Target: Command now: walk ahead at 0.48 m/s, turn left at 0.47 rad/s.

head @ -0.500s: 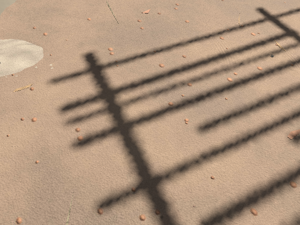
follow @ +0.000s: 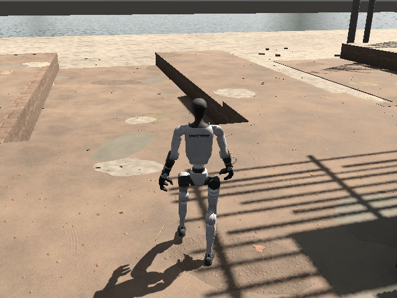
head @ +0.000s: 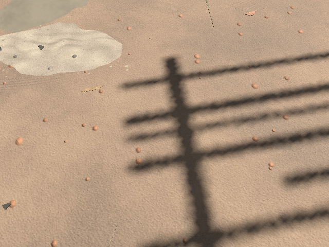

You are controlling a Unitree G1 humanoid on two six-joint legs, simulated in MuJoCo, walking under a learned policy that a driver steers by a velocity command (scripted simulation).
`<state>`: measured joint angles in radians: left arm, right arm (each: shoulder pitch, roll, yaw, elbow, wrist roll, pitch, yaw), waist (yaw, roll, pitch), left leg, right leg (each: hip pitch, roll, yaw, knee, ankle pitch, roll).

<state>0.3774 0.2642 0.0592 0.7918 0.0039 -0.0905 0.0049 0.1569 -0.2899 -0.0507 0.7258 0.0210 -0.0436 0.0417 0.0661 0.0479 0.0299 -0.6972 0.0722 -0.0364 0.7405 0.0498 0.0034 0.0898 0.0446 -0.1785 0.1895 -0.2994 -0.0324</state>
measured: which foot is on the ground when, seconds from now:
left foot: up 0.00-0.12, down 0.14-0.62, up 0.64-1.00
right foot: down 0.00-0.16, up 0.18-0.60, down 0.62-1.00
